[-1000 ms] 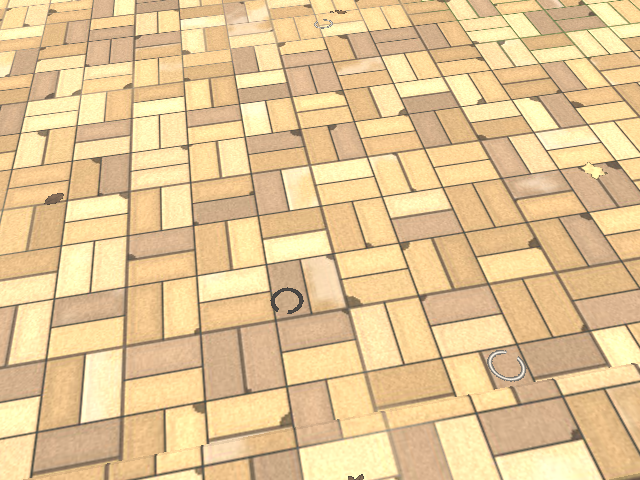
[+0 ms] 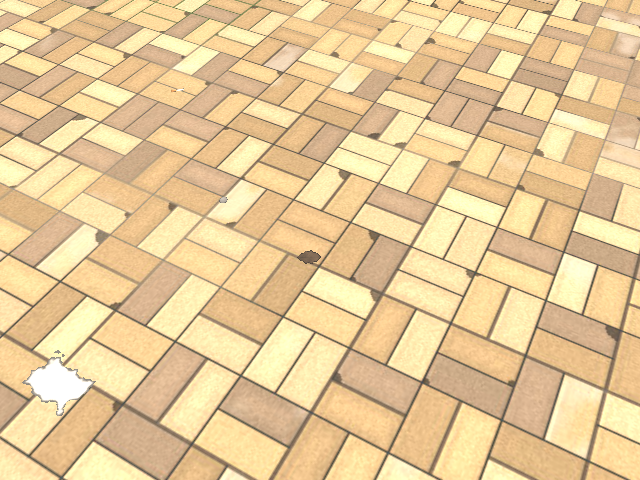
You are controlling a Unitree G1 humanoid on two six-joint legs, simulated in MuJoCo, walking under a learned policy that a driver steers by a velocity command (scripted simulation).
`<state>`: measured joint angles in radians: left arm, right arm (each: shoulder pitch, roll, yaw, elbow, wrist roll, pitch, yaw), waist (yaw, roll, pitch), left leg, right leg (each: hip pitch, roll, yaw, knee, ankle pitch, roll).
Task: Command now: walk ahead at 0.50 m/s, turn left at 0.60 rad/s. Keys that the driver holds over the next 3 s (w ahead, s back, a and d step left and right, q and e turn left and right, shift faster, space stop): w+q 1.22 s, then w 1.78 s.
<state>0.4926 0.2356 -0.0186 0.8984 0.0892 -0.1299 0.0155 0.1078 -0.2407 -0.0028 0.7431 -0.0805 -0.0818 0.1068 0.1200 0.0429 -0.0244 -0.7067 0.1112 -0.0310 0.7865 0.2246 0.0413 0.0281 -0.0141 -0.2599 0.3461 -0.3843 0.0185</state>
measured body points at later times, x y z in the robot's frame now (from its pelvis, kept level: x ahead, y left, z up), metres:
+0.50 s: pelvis +0.33 +0.10 -0.09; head +0.35 +0.12 +0.36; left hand +0.46 +0.40 -0.17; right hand +0.46 -0.15 -0.21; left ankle +0.27 +0.15 -0.83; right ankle +0.54 -0.04 -0.77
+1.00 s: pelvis +0.59 +0.16 -0.08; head +0.61 +0.18 +0.37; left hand +0.46 +0.42 -0.21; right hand +0.89 +0.05 -0.17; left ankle +0.61 +0.38 -0.76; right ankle +0.62 +0.05 -0.83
